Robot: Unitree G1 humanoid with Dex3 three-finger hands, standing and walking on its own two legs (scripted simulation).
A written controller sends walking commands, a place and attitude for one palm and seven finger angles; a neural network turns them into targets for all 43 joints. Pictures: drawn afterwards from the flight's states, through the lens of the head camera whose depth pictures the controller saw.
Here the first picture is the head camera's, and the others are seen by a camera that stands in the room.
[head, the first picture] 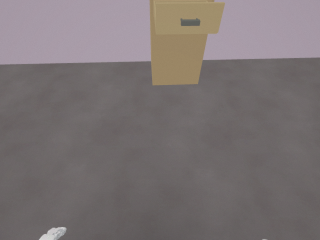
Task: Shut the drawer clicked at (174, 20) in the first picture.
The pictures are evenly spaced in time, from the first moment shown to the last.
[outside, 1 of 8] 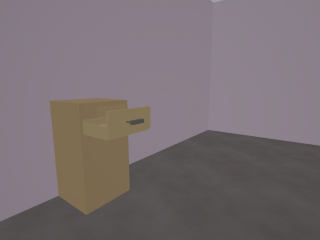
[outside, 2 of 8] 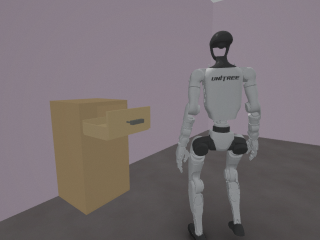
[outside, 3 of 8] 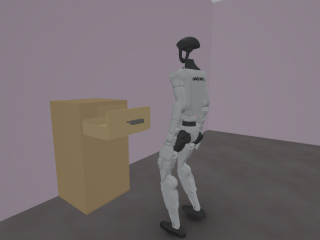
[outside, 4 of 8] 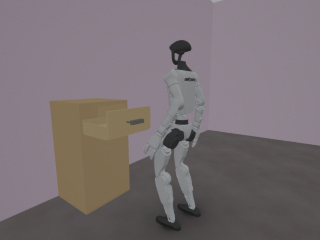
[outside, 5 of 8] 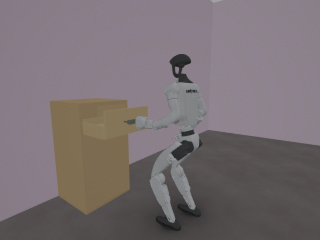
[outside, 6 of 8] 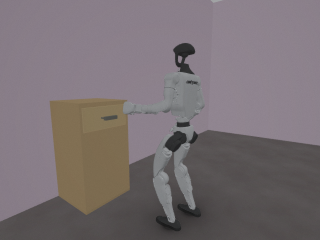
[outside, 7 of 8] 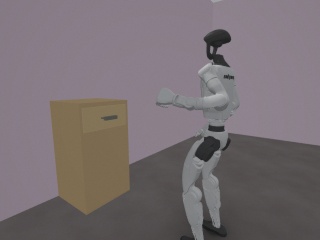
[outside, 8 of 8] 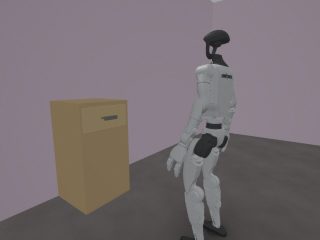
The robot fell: no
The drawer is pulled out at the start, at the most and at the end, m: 0.29 0.29 0.00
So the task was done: yes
